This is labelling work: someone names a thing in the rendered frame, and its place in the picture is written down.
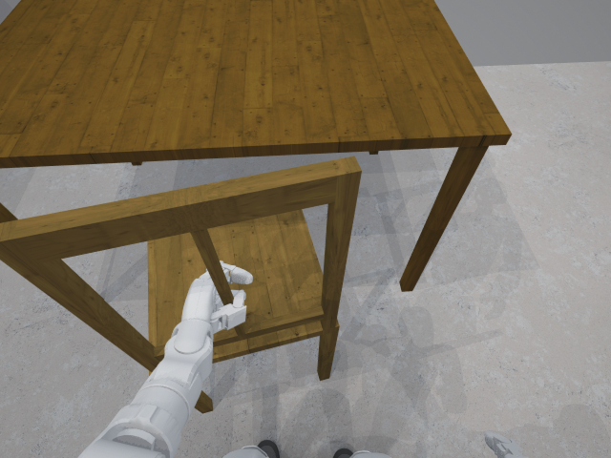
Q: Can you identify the right robot hand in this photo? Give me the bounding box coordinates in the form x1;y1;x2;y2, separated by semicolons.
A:
485;431;528;458

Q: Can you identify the chair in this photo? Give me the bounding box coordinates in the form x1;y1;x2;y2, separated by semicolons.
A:
0;156;362;413

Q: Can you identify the robot left shin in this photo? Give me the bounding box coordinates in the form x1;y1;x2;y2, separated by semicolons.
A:
242;446;268;457

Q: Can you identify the left robot hand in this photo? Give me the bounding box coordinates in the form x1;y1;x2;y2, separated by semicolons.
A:
181;260;253;334

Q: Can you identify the left robot upper arm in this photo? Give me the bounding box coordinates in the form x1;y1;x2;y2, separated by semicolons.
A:
82;439;165;458

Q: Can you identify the robot left forearm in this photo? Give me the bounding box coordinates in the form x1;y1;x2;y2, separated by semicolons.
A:
77;319;213;458

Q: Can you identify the table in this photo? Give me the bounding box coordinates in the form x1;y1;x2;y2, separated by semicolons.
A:
0;0;512;300

